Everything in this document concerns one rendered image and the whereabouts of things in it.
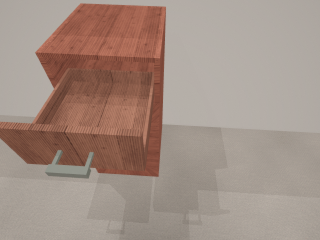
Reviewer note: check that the drawer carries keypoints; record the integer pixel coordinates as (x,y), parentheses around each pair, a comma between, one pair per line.
(108,112)

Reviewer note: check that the cabinet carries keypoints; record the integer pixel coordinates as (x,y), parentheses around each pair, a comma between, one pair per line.
(113,37)

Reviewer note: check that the handle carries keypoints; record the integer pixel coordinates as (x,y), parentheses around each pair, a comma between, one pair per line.
(71,171)

